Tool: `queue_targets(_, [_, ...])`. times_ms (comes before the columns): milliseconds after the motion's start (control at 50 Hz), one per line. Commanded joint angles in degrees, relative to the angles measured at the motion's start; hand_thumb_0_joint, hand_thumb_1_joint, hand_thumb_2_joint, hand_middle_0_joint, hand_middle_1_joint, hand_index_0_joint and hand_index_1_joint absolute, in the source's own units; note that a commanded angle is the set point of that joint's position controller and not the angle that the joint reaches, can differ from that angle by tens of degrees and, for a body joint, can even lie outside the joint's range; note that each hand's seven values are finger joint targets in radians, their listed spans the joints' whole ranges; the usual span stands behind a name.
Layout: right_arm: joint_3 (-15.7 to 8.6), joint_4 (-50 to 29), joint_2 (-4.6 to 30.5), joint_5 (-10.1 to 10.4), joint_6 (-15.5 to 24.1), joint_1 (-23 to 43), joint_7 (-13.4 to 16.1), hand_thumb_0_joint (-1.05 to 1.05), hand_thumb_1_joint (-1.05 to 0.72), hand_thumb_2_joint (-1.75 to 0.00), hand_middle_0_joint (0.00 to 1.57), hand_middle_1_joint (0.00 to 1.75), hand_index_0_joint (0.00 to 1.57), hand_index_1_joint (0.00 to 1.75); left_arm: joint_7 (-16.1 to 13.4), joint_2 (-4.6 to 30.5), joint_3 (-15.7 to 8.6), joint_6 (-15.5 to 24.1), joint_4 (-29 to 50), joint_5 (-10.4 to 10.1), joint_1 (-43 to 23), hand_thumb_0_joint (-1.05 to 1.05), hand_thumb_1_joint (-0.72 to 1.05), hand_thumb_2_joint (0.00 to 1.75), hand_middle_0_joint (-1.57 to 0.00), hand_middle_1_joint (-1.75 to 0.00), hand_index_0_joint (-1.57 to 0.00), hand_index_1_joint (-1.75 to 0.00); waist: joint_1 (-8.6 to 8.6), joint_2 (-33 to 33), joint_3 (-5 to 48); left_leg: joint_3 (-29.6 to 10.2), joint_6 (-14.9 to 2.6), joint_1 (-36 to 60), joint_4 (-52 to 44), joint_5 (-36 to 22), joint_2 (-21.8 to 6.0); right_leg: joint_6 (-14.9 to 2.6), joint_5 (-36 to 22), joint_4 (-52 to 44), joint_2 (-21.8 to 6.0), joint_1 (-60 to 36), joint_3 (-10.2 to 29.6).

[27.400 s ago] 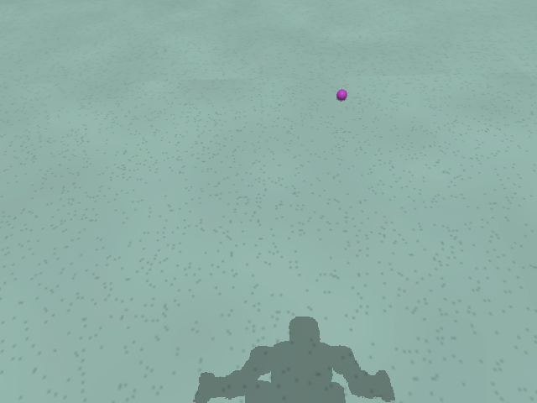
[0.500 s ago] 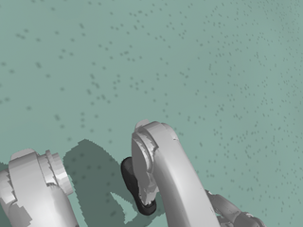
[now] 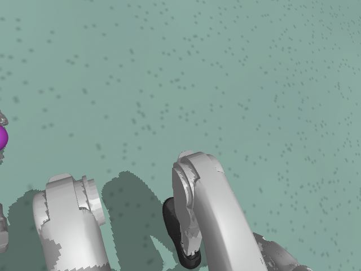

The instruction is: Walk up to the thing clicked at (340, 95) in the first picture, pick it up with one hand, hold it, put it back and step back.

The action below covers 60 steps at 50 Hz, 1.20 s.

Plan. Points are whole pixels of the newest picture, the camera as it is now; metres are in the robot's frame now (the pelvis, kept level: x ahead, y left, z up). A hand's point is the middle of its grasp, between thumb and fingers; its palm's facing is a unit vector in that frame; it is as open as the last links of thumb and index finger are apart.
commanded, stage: settle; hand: left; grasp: from above
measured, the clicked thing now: out of the picture +0.41 +0.35 -0.23
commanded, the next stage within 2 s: lift in 0.44 s
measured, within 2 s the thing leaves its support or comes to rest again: neither
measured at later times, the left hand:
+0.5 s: hand out of the picture +0.39 +0.35 -0.13, palm faces -0.42 -0.13 -0.90, open 8.7 cm
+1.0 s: hand out of the picture +0.35 +0.35 -0.04, palm faces -0.44 -0.14 -0.89, open 8.7 cm
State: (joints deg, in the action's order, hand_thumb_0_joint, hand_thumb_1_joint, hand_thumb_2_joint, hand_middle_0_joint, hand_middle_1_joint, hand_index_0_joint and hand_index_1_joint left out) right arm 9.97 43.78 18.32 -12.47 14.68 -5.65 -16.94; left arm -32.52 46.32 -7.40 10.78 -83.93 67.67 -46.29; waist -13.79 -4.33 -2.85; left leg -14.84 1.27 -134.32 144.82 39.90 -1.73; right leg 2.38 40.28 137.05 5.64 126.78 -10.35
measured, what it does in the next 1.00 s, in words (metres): rises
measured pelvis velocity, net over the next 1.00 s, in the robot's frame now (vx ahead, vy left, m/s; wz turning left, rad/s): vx -0.01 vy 0.00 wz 0.13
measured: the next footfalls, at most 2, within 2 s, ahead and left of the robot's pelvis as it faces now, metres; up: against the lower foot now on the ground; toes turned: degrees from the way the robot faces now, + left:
none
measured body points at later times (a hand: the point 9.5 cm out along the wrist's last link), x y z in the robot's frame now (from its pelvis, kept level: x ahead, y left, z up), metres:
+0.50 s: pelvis -0.01 -0.01 +0.02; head +0.20 +0.08 +0.41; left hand +0.41 +0.35 -0.08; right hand +0.10 -0.26 -0.08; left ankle +0.07 +0.13 -0.27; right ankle +0.10 -0.11 -0.27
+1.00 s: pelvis -0.01 +0.00 +0.09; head +0.18 +0.07 +0.49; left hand +0.37 +0.35 +0.01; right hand +0.12 -0.26 -0.03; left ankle +0.07 +0.13 -0.27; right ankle +0.10 -0.11 -0.27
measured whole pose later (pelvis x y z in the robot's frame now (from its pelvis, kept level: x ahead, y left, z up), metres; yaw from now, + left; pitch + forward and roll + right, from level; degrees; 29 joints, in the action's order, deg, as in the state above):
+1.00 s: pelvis -0.01 +0.00 +0.09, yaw +8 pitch +33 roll -7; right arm 0.1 40.3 15.5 -2.4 1.0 -10.0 -6.1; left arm -10.9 35.5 -1.4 7.0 -58.7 62.7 -38.1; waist -6.7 2.0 8.5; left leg -6.6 0.1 -123.3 125.2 35.8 -1.1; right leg 1.5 38.9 122.5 2.7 117.5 -4.1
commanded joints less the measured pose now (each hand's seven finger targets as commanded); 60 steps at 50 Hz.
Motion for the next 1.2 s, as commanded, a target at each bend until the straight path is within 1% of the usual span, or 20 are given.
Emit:
queue_targets(0, [-7.0,-0.4,16.1,2.2,-1.2,-9.6,0.8,0.0,-0.9,-0.9,0.2,0.3,0.2,0.3,0.2,11.0,0.6,-1.7,8.5,-0.9,-15.0,0.0,0.67,0.57,-0.98,-0.68,-1.03,-0.63,-0.25,25.0,38.0,7.4,-1.89,28.7,-16.7,-10.6,-0.9,-4.08,-14.9,-14.0,1.4,-15.2,-3.3])
queue_targets(60, [-7.5,-0.6,14.9,3.2,-2.2,-10.0,1.3,0.0,-0.91,-0.9,0.2,0.3,0.2,0.3,2.1,9.9,1.4,-2.2,8.5,-1.3,-15.6,0.0,0.63,0.57,-0.95,-0.69,-1.0,-0.64,0.36,21.6,37.7,8.0,-2.55,26.1,-17.0,-8.6,-0.6,-4.24,-12.1,-15.6,1.5,-16.0,-1.5])
queue_targets(80, [-7.5,-0.9,14.7,3.3,-2.5,-10.2,1.5,0.0,-0.91,-0.9,0.2,0.3,0.2,0.3,2.9,9.8,1.9,-2.3,8.6,-1.2,-16.3,0.0,0.64,0.58,-0.96,-0.7,-1.01,-0.65,-0.13,20.4,37.2,8.2,-2.7,25.7,-16.9,-8.5,-0.5,-4.16,-11.7,-16.0,1.3,-16.1,-1.2])
queue_targets(140, [-7.9,-1.3,14.2,3.9,-3.5,-9.9,2.4,0.0,-0.91,-0.9,0.2,0.3,0.2,0.3,4.6,10.3,1.3,-2.1,11.2,-1.7,-17.1,0.0,0.63,0.6,-0.96,-0.7,-1.0,-0.66,1.3,21.0,39.4,8.5,-2.54,27.5,-18.4,-8.5,-0.1,-4.28,-11.3,-16.1,0.8,-16.6,-1.0])
queue_targets(200, [-8.5,-1.8,13.7,4.5,-4.7,-9.8,3.4,0.0,-0.91,-0.9,0.2,0.3,0.2,0.3,6.3,8.8,2.6,-1.6,11.4,-1.1,-18.5,0.0,0.62,0.62,-0.96,-0.7,-1.0,-0.67,0.89,20.4,38.7,8.4,-2.42,27.2,-19.2,-6.5,0.0,-4.62,-8.9,-16.3,0.6,-15.0,-0.5])
queue_targets(300, [-8.6,-2.4,12.9,4.9,-6.5,-10.2,5.2,0.0,-0.91,-0.9,0.2,0.3,0.2,0.3,7.9,10.0,1.5,-1.2,14.1,-1.0,-18.6,0.0,0.63,0.61,-0.97,-0.67,-1.0,-0.64,2.19,19.0,40.7,10.1,-2.82,26.8,-19.4,-7.7,0.8,-4.39,-9.3,-18.1,0.1,-16.7,0.7])
queue_targets(380, [-9.3,-2.5,12.5,5.1,-7.8,-11.4,6.4,0.0,-0.91,-0.9,0.2,0.3,0.2,0.3,9.0,9.5,1.6,-0.9,15.8,-0.7,-19.1,0.0,0.64,0.63,-0.97,-0.68,-1.01,-0.65,1.83,18.6,43.2,10.4,-2.74,28.8,-19.8,-8.8,0.7,-4.45,-10.2,-18.8,0.1,-18.2,1.5])
queue_targets(420, [-9.6,-2.4,12.3,5.2,-8.2,-11.6,7.0,0.0,-0.91,-0.9,0.2,0.3,0.2,0.3,9.3,9.7,1.4,-0.9,16.8,-0.8,-18.9,0.0,0.63,0.64,-0.97,-0.68,-1.0,-0.65,2.67,19.4,43.2,10.7,-2.66,29.7,-20.6,-9.1,0.9,-4.56,-10.6,-19.0,-0.3,-17.6,1.4])
queue_targets(500, [-10.0,-2.6,12.0,5.6,-9.1,-12.2,7.9,0.0,-0.91,-0.9,0.2,0.3,0.2,0.3,10.2,9.7,1.6,-1.0,17.6,-0.5,-18.9,0.0,0.64,0.67,-1.0,-0.66,-1.02,-0.64,2.83,19.5,43.1,10.6,-2.56,30.9,-22.6,-7.6,0.9,-4.86,-8.9,-19.7,-0.5,-17.1,1.3])
queue_targets(540, [-10.3,-2.6,11.9,5.8,-9.4,-12.7,8.2,0.0,-0.94,-0.91,0.2,0.3,0.2,0.3,10.5,8.5,2.0,-1.2,18.6,-0.7,-19.1,0.0,0.7,0.62,-1.06,-0.68,-1.09,-0.64,2.79,20.2,44.5,10.6,-2.46,32.7,-23.1,-8.8,0.9,-4.83,-10.6,-19.7,-0.5,-17.5,1.2])
queue_targets(560, [-10.7,-2.5,12.2,5.9,-9.5,-12.8,8.4,0.0,-0.92,-0.91,0.2,0.3,0.2,0.3,10.7,8.7,1.8,-1.3,19.1,-0.8,-18.7,0.0,0.69,0.63,-1.04,-0.65,-1.07,-0.62,3.08,20.1,45.0,10.6,-2.44,33.8,-23.5,-9.4,0.9,-4.78,-11.5,-19.8,-0.8,-17.2,1.0])
queue_targets(620, [-11.1,-2.8,11.7,6.4,-10.0,-12.8,8.6,0.0,-0.92,-0.91,0.2,0.3,0.2,0.3,11.5,9.7,0.6,-2.2,21.0,-1.7,-17.2,0.0,0.63,0.63,-1.0,-0.65,-1.02,-0.62,4.85,21.2,46.9,11.5,-2.52,34.4,-25.1,-9.5,1.1,-4.94,-11.2,-21.0,-1.0,-18.9,1.8])
queue_targets(660, [-11.8,-3.1,11.4,6.7,-10.2,-13.3,8.7,0.0,-0.92,-0.91,0.2,0.3,0.2,0.3,13.0,8.0,1.9,-2.9,21.6,-2.5,-16.7,0.0,0.65,0.63,-1.01,-0.65,-1.04,-0.62,4.31,20.8,46.5,11.6,-2.65,35.3,-25.9,-9.3,1.1,-4.88,-11.4,-22.1,-1.1,-19.2,1.9])
queue_targets(800, [-13.4,-4.5,10.2,8.6,-11.9,-13.6,9.8,0.0,-0.92,-0.9,0.2,0.3,0.2,0.3,16.8,7.2,1.5,-3.9,29.8,-4.1,-12.8,0.0,0.66,0.67,-1.0,-0.69,-1.03,-0.65,6.43,18.4,49.5,12.3,-3.15,37.8,-29.9,-9.1,1.4,-4.8,-10.9,-26.3,-1.4,-23.6,3.5])
queue_targets(880, [-14.2,-5.5,9.8,9.7,-12.5,-13.0,10.9,0.0,-0.92,-0.9,0.2,0.3,0.2,0.3,18.9,5.2,2.5,-3.9,33.1,-4.9,-10.2,0.0,0.62,0.65,-0.97,-0.68,-1.0,-0.65,6.71,17.7,46.8,11.1,-3.03,39.5,-34.0,-5.9,1.4,-4.86,-8.2,-28.3,-1.6,-22.6,3.5])
queue_targets(940, [-14.4,-6.7,9.2,10.4,-13.1,-12.8,11.6,0.0,-0.92,-0.9,0.2,0.3,0.2,0.3,19.7,5.2,2.7,-4.2,36.8,-5.7,-8.2,0.0,0.61,0.67,-0.96,-0.72,-0.99,-0.68,7.45,16.0,48.2,11.8,-3.25,41.2,-36.0,-6.2,1.6,-4.8,-7.5,-31.8,-1.5,-26.2,4.3])
queue_targets(980, [-14.6,-7.2,8.7,10.7,-13.3,-12.8,12.0,0.0,-0.92,-0.9,0.2,0.3,0.2,0.3,20.6,3.1,3.8,-4.4,39.7,-6.7,-7.0,0.0,0.61,0.69,-0.94,-0.76,-0.98,-0.72,7.42,15.0,48.8,12.4,-3.38,42.4,-37.1,-7.6,1.6,-4.6,-8.8,-33.9,-1.5,-28.8,4.8])
queue_targets(1040, [-15.1,-7.7,8.7,11.5,-13.5,-12.1,12.8,0.0,-0.92,-0.9,0.2,0.3,0.2,0.3,21.6,1.9,4.2,-5.2,42.5,-7.8,-4.0,0.0,0.59,0.69,-0.93,-0.75,-0.97,-0.71,8.29,15.8,48.2,11.1,-3.03,46.6,-41.3,-6.7,1.3,-4.57,-8.5,-35.4,-1.8,-29.5,4.5])
queue_targets(1140, [-15.6,-8.7,8.1,12.3,-14.1,-10.9,14.1,0.0,-0.92,-0.9,0.2,0.3,0.2,0.3,22.4,1.6,4.2,-6.6,49.2,-8.5,-2.7,0.0,0.55,0.71,-0.9,-0.78,-0.93,-0.74,8.25,16.1,48.2,10.7,-2.89,52.4,-46.7,-6.6,1.2,-4.28,-9.1,-40.0,-2.0,-34.5,5.1])
queue_targets(1180, [-15.6,-8.9,7.9,12.7,-14.3,-10.3,14.7,0.0,-0.91,-0.9,0.2,0.3,0.2,0.3,22.7,0.4,4.4,-7.6,49.4,-8.9,0.4,0.0,0.54,0.69,-0.89,-0.77,-0.93,-0.73,8.72,15.2,47.5,10.0,-2.72,55.4,-49.9,-6.5,1.0,-4.17,-9.4,-41.6,-2.1,-36.6,5.0])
